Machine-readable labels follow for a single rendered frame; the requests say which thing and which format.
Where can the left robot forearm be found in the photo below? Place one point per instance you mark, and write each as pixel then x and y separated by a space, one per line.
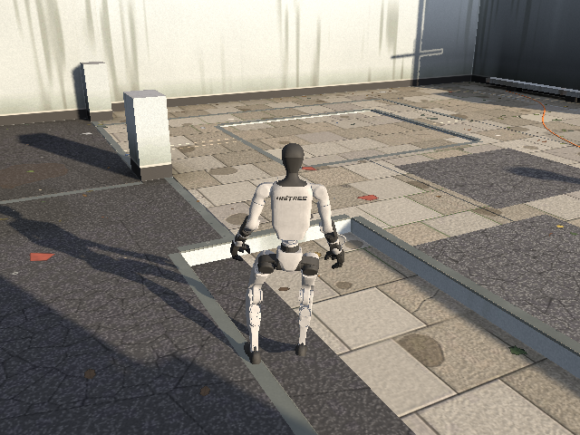
pixel 242 234

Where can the robot right upper arm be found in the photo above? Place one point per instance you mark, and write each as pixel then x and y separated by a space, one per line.
pixel 324 207

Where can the robot left upper arm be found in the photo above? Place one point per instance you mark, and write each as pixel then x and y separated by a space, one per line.
pixel 263 190

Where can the robot right hand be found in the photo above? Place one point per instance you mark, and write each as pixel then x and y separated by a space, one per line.
pixel 339 257

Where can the right robot shin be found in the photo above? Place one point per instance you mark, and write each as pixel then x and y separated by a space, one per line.
pixel 304 318

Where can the robot left hand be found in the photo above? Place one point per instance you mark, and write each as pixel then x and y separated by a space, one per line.
pixel 234 249

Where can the right robot forearm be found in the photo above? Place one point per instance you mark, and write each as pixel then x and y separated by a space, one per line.
pixel 333 241

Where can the robot left foot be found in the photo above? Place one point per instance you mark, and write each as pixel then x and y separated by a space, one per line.
pixel 254 356

